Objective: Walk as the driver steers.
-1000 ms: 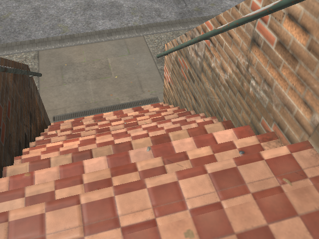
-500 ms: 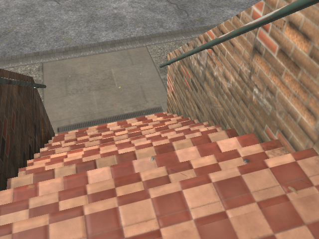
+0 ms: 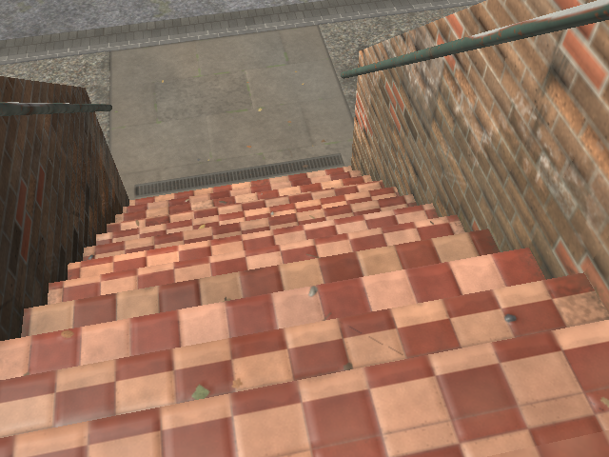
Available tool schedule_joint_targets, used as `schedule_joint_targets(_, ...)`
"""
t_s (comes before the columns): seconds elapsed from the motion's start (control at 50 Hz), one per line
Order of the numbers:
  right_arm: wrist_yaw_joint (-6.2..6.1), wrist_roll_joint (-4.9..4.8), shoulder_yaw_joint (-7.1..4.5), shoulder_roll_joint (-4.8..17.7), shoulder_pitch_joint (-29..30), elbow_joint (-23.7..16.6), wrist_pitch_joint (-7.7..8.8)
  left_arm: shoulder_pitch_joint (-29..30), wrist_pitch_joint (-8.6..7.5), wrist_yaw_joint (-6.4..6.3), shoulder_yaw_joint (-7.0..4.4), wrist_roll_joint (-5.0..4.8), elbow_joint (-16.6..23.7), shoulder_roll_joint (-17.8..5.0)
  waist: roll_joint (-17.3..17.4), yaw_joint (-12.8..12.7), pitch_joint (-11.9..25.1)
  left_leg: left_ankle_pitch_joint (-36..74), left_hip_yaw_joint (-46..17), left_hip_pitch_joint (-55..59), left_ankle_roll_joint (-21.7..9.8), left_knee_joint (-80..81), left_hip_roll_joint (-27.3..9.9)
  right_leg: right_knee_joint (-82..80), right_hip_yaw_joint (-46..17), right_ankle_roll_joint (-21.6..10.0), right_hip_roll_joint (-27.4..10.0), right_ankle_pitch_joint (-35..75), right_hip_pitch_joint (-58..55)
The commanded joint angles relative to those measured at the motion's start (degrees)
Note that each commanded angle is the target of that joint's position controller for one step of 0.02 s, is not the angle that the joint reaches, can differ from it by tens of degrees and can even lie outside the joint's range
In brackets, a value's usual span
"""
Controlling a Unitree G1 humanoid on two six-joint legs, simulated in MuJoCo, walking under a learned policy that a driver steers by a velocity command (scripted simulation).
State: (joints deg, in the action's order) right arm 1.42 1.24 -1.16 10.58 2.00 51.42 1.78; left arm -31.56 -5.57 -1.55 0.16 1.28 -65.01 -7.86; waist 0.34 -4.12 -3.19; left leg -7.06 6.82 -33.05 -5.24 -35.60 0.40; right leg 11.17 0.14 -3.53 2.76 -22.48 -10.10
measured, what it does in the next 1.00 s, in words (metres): walks ahead: left foot, then right foot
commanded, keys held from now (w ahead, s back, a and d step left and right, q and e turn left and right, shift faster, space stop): w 0.80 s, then w+q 0.20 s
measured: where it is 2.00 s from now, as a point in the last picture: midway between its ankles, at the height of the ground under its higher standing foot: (293, 346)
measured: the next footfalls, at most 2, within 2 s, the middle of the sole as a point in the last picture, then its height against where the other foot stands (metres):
left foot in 0.04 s outside the picture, level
right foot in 0.60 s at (371, 440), level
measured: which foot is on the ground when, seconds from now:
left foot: up 0.00-0.02, down 0.04-0.58, up 0.60-1.00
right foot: down 0.00-0.06, up 0.08-0.58, down 0.60-1.00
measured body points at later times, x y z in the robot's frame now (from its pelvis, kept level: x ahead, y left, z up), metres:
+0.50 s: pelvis +0.27 +0.02 +0.01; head +0.30 +0.02 +0.46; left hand +0.44 +0.23 -0.12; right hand +0.17 -0.20 -0.13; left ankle +0.16 +0.07 -0.73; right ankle +0.45 -0.09 -0.69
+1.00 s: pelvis +0.50 +0.00 +0.01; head +0.48 -0.01 +0.46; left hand +0.43 +0.25 -0.13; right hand +0.59 -0.27 -0.13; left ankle +0.58 +0.16 -0.65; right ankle +0.44 -0.06 -0.73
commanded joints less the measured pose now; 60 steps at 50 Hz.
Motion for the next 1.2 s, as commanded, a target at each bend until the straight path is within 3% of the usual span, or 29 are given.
schedule_joint_targets(0.02,-1.32,-0.39,-2.53,6.7,-16.5,2.2,1.29,0.2,-0.13,-0.28,-1.97,-0.36,1.4,-10.5,-6.1,11.0,5.2,1.7,1.1,23.3,-3.6,5.3,4.4,22.3,-1.3,-4.0,-12.8,66.4,7.6)
schedule_joint_targets(0.04,-1.86,0.4,-3.66,9.3,-25.4,4.8,1.68,0.9,-0.11,0.02,-2.02,-0.75,2.1,-10.4,-4.8,14.4,9.8,0.6,-3.8,36.5,-5.0,7.0,-0.5,35.3,-0.4,-3.3,-10.7,53.7,16.0)
schedule_joint_targets(0.06,-1.85,1.45,-4.83,14.8,-31.9,5.5,1.97,-1.3,-0.07,0.13,-1.44,-0.51,3.7,-6.1,4.7,13.4,16.9,-2.2,-23.2,46.7,-7.4,7.2,-16.9,55.0,2.2,-2.6,-4.7,15.4,26.3)
schedule_joint_targets(0.08,-1.21,0.31,-5.16,15.5,-29.9,5.5,1.08,-6.9,0.16,0.86,-2.03,-2.07,3.6,-4.7,13.0,9.7,21.2,-7.8,-49.4,52.8,-15.7,18.4,-24.6,70.8,-2.6,-1.5,3.4,-7.1,41.6)
schedule_joint_targets(0.1,-1.06,-0.81,-4.69,12.2,-22.7,4.3,0.95,-1.2,0.57,0.57,-2.73,-0.79,4.5,-8.0,4.4,7.7,11.2,-17.4,-43.1,44.1,-13.8,21.3,-22.2,72.6,-4.6,-2.3,-1.6,-1.4,47.0)
schedule_joint_targets(0.12,-0.99,-0.85,-3.52,7.8,-18.0,3.2,1.29,4.8,0.36,0.82,-3.05,-0.27,6.4,-8.3,1.4,7.2,4.2,-17.0,-35.0,35.0,-12.2,23.2,-19.9,70.4,-3.5,-2.6,-3.6,3.0,47.4)
schedule_joint_targets(0.14,-1.0,-0.18,-2.81,5.3,-16.4,3.4,1.9,6.8,0.34,0.92,-3.3,-0.33,7.0,-7.6,-1.2,5.2,0.3,-10.2,-29.5,28.2,-10.6,24.8,-17.5,67.2,-3.6,-2.6,-5.3,5.2,45.3)
schedule_joint_targets(0.18,-1.47,0.16,-1.81,2.8,-18.1,4.9,3.1,5.9,2.14,1.5,-3.2,0.6,7.1,-5.1,0.3,2.1,-0.3,-3.1,-21.1,20.8,-8.0,25.8,-13.5,61.1,-3.6,-1.8,-7.3,6.0,39.5)
schedule_joint_targets(0.28,-1.72,0.02,-1.86,5.6,-26.0,6.7,4.17,14.4,4.4,2.03,-3.41,0.49,10.9,-5.2,2.0,2.1,-2.7,9.9,-13.6,21.0,-7.6,26.9,-10.8,50.5,0.1,0.4,-8.1,12.8,45.5)
schedule_joint_targets(0.4,-2.44,-1.06,-0.88,5.0,-32.9,7.3,3.76,27.5,4.09,2.13,-2.33,-0.14,15.3,-4.3,3.4,5.7,-2.8,27.3,-9.0,27.5,-4.1,23.8,-9.2,31.8,4.5,0.6,-5.9,24.0,45.2)
schedule_joint_targets(0.48,-3.03,-0.61,-0.59,6.4,-34.5,7.9,2.53,34.1,3.64,2.34,-2.25,-0.51,18.0,-5.7,3.4,7.5,-4.3,36.2,-8.8,34.6,-3.4,21.6,-10.5,23.3,6.0,-0.5,-3.3,21.4,44.1)
schedule_joint_targets(0.54,-3.58,-0.32,-0.47,7.1,-32.3,7.8,1.6,25.8,2.55,2.09,-2.74,-1.03,16.4,-6.8,6.0,3.6,1.1,52.9,-7.8,38.5,-3.0,12.7,-11.5,22.6,6.1,-3.3,0.0,16.1,33.2)
schedule_joint_targets(0.58,-3.68,-0.91,-0.69,8.0,-28.0,6.7,1.08,8.1,1.19,1.33,-4.19,-0.28,11.2,-9.6,3.8,-4.3,8.0,45.7,-5.8,32.1,-2.1,-6.8,-9.3,16.2,2.2,-6.7,-1.7,19.8,14.4)
schedule_joint_targets(0.6,-3.51,-1.64,-0.5,6.4,-29.2,5.1,1.21,-0.2,0.85,0.77,-5.56,0.82,10.3,-14.9,-4.0,-6.3,15.1,19.1,-2.6,22.1,-1.0,-27.6,-4.3,14.3,-13.0,-10.5,-15.3,22.5,2.2)
schedule_joint_targets(0.62,-2.74,-1.95,-0.15,1.3,-38.8,5.9,0.78,2.3,1.77,1.25,-5.7,-0.53,10.7,-16.5,-11.5,0.1,19.3,-27.1,-6.0,4.0,0.8,-42.4,5.4,10.6,-35.1,-19.2,-26.6,23.6,-8.1)
schedule_joint_targets(0.64,-3.12,-0.43,-1.64,6.3,-34.4,6.5,0.43,6.8,2.62,1.82,-5.56,-2.37,11.1,-13.8,-3.4,-0.4,11.8,-22.2,-10.9,-0.9,0.4,-43.8,2.0,7.1,-31.7,-18.1,-23.9,13.5,-0.4)
schedule_joint_targets(0.66,-2.76,-0.54,-2.11,7.1,-29.6,4.7,0.86,12.5,2.85,2.1,-4.76,-1.86,12.5,-11.2,-3.0,1.3,4.2,-17.3,-11.7,-1.4,0.3,-41.7,0.0,3.8,-25.5,-16.3,-22.3,12.2,8.8)
schedule_joint_targets(0.7,-2.91,-0.63,-2.68,7.0,-25.5,3.1,0.61,16.2,2.01,1.58,-3.78,-0.67,13.2,-8.0,-0.5,4.3,-1.0,-12.8,-12.0,3.9,1.1,-32.6,-2.9,0.4,-15.2,-11.5,-17.6,20.4,20.0)
schedule_joint_targets(0.74,-2.75,0.08,-2.58,4.9,-27.1,3.4,-1.33,13.5,0.66,1.21,-3.51,-1.09,11.9,-7.5,-2.5,6.2,0.2,-11.6,-11.6,8.9,2.6,-26.2,-3.1,-0.1,-11.0,-9.7,-14.8,25.4,22.7)
schedule_joint_targets(0.78,-2.32,0.52,-2.86,5.5,-23.6,1.7,-2.75,11.0,0.14,0.89,-3.63,-1.64,11.1,-9.4,-3.4,6.2,-0.2,-9.5,-9.8,7.1,3.3,-22.3,-2.3,-0.6,-8.6,-9.3,-13.6,31.6,21.7)
schedule_joint_targets(0.82,-1.96,0.88,-2.69,4.7,-21.8,1.2,-4.09,7.7,0.55,1.0,-4.17,-1.11,10.1,-11.5,-4.2,5.4,1.4,-5.5,-9.6,4.7,4.1,-22.4,-2.1,1.0,-5.8,-8.8,-13.5,37.0,19.7)
schedule_joint_targets(0.86,-2.09,0.07,-3.39,6.1,-23.4,2.5,-4.85,5.3,0.56,1.05,-4.12,0.23,10.1,-12.3,-5.3,5.0,2.6,3.4,-10.4,1.8,2.6,-28.0,-1.5,4.7,-5.7,-8.4,-14.3,34.4,18.8)
schedule_joint_targets(0.9,-2.38,0.41,-4.14,7.5,-21.0,2.0,-5.52,3.4,0.65,1.01,-3.6,-0.04,10.1,-11.5,-3.8,4.4,0.6,4.5,-13.4,-4.6,1.7,-29.7,-1.2,6.1,-6.7,-7.6,-15.4,30.4,17.6)
schedule_joint_targets(0.96,-1.84,0.84,-5.07,8.6,-18.1,0.8,-5.29,3.6,0.2,1.01,-3.69,0.31,11.4,-12.5,-4.5,4.2,-1.2,11.2,-13.5,-8.4,1.1,-27.6,-0.1,11.5,-4.7,-6.9,-14.5,28.8,17.5)
schedule_joint_targets(1.0,-2.02,1.69,-5.58,8.9,-14.1,-0.7,-5.0,1.0,-1.08,0.27,-3.6,-0.66,10.0,-11.5,-5.1,3.2,-2.4,13.5,-16.2,-14.0,1.2,-22.9,-1.2,15.7,-5.3,-5.5,-16.1,26.4,12.3)
schedule_joint_targets(1.06,-2.22,1.41,-5.9,8.9,-10.2,-2.7,-4.7,-2.0,-2.02,0.37,-3.93,0.17,8.9,-12.0,-4.9,1.3,-4.3,13.3,-17.0,-20.8,1.2,-21.7,-1.9,20.3,-7.0,-6.4,-19.3,26.8,8.8)
schedule_joint_targets(1.08,-1.6,0.78,-5.8,8.9,-9.3,-3.7,-4.41,0.8,-2.33,0.39,-3.8,0.08,10.0,-11.6,-2.0,2.3,-5.1,20.2,-14.2,-14.5,1.6,-13.5,-1.7,21.1,-2.9,-5.9,-16.9,19.6,17.1)
schedule_joint_targets(1.12,-0.27,1.21,-5.27,7.7,-9.1,-3.7,-4.33,2.9,-2.65,-0.41,-3.11,0.1,10.3,-10.2,-2.5,2.2,-3.1,36.1,-10.6,-4.2,1.9,-7.8,-0.7,26.6,0.7,-3.9,-15.1,8.3,25.1)
schedule_joint_targets(1.2,1.74,-0.5,-3.01,4.6,-6.1,-5.2,-3.67,3.5,-2.18,-1.5,-3.59,0.06,10.3,-10.8,-2.1,-0.5,-6.5,41.2,-2.8,11.0,1.8,5.2,-0.4,36.2,6.0,-2.1,-14.6,4.1,33.7)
